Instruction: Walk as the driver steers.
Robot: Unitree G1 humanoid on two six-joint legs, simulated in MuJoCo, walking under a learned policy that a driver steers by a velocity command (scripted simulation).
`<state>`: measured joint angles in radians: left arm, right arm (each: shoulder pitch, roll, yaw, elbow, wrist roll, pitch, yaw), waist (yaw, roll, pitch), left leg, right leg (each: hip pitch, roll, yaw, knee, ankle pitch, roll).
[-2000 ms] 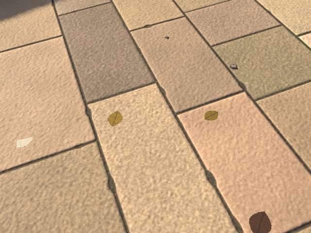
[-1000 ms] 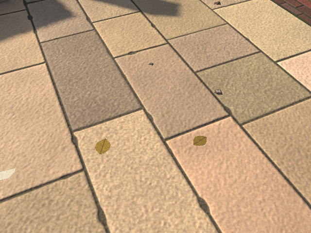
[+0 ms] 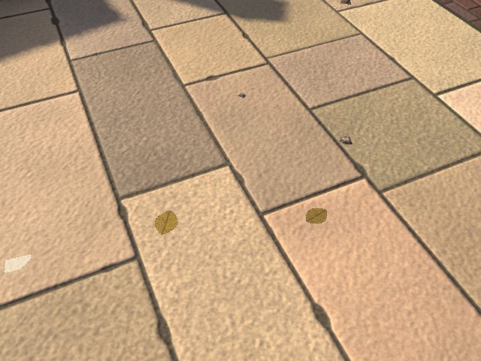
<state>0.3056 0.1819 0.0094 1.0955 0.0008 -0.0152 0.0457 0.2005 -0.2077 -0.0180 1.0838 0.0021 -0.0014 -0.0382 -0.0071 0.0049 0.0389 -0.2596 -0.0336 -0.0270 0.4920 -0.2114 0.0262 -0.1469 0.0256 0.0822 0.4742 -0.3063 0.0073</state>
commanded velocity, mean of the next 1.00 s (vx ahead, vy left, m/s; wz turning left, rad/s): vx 0.40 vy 0.00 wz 0.01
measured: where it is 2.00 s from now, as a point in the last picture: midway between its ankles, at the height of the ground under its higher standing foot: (224, 223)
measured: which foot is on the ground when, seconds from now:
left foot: down 0.00-0.22, up 0.24-0.62, down 0.64-1.00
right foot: down 0.00-0.66, up 0.68-1.00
